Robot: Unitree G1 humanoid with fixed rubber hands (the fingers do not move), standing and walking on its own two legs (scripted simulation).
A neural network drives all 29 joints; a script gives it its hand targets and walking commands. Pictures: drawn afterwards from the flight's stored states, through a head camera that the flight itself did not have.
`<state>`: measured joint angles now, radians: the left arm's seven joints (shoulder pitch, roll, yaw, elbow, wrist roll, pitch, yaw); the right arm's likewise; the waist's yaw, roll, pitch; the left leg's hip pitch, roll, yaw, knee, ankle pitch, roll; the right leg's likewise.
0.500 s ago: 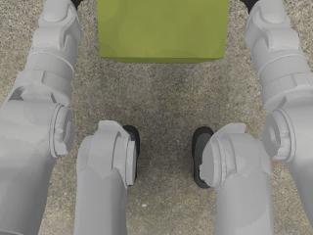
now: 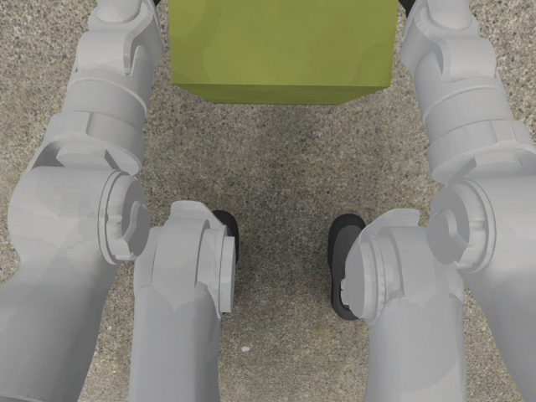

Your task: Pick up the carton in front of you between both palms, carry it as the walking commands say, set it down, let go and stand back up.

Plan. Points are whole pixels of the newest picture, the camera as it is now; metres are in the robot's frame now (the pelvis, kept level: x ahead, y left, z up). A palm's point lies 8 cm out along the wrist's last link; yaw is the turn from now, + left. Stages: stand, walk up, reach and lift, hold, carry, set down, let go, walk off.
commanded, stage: reach and lift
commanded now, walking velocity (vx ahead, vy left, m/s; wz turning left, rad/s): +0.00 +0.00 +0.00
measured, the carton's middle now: (279, 15) +0.55 +0.03 -0.24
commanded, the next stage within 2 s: none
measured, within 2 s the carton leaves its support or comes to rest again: leaves its support in 0.08 s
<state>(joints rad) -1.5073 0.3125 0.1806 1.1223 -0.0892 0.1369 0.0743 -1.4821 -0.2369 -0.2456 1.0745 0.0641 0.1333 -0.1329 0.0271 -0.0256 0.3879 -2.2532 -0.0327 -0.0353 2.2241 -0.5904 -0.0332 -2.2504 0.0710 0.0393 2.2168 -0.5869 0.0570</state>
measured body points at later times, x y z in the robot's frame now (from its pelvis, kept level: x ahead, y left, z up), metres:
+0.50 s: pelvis -0.01 +0.00 +0.09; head +0.27 +0.02 +0.44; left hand +0.51 +0.18 +0.01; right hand +0.52 -0.12 +0.01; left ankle +0.11 +0.13 -0.33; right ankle +0.11 -0.13 -0.33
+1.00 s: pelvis +0.03 +0.00 +0.21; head +0.23 +0.01 +0.61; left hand +0.47 +0.17 +0.15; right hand +0.49 -0.13 +0.16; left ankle +0.11 +0.13 -0.33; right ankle +0.11 -0.13 -0.33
